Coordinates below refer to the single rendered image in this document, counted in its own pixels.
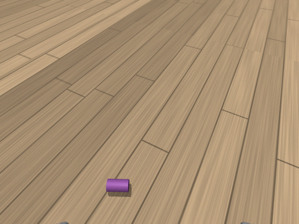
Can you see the can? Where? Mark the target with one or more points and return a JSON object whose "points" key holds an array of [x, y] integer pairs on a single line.
{"points": [[117, 185]]}

